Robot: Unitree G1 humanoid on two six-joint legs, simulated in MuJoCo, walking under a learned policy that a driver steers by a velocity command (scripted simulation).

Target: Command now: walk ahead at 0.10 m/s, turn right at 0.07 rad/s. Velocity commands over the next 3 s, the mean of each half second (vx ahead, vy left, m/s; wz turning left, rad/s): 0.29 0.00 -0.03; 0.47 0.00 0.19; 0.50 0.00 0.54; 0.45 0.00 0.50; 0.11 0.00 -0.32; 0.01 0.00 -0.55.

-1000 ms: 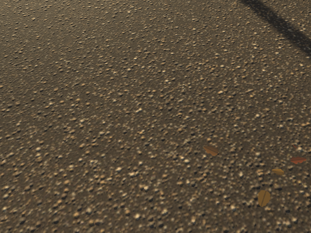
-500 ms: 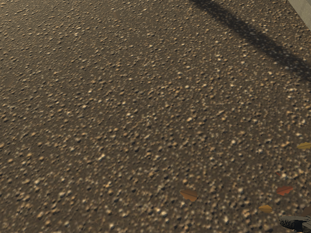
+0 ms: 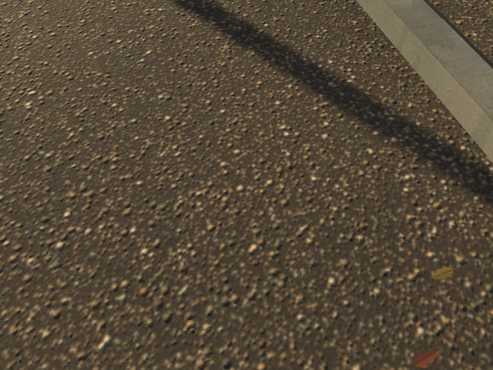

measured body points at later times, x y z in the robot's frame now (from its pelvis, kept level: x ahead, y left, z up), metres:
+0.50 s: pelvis +0.15 -0.04 -0.01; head +0.18 -0.04 +0.44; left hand +0.36 +0.20 -0.09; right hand +0.11 -0.32 -0.14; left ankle +0.01 +0.10 -0.74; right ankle +0.24 -0.17 -0.70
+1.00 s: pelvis +0.38 -0.10 +0.00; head +0.38 -0.10 +0.45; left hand +0.38 +0.18 -0.12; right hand +0.56 -0.34 -0.11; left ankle +0.54 +0.10 -0.67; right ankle +0.31 -0.18 -0.74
